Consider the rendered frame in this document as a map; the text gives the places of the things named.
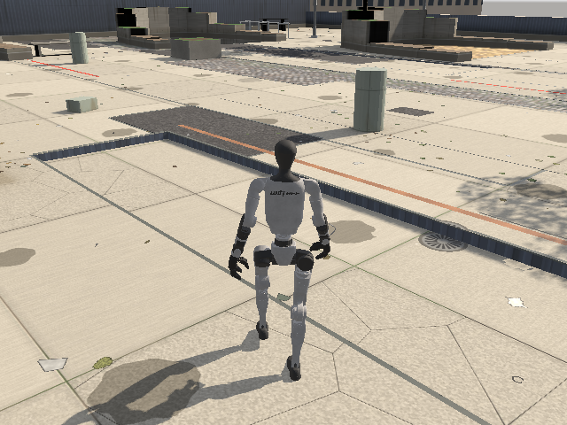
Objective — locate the robot left forearm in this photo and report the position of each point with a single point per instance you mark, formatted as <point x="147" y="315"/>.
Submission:
<point x="241" y="238"/>

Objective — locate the right robot hand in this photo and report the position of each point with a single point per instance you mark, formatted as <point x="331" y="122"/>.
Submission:
<point x="317" y="246"/>

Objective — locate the robot right shin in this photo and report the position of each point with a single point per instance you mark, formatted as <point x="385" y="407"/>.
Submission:
<point x="298" y="330"/>

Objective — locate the robot left upper arm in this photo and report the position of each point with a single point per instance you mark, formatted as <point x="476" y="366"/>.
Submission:
<point x="252" y="201"/>

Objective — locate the robot right upper arm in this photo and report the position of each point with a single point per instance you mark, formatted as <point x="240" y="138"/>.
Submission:
<point x="312" y="188"/>

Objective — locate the right robot thigh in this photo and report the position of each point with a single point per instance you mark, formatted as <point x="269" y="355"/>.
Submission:
<point x="302" y="275"/>

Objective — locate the robot right forearm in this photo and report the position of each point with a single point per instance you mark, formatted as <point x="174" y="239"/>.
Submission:
<point x="323" y="232"/>

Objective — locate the left robot hand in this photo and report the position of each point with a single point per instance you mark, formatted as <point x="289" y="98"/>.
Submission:
<point x="233" y="267"/>

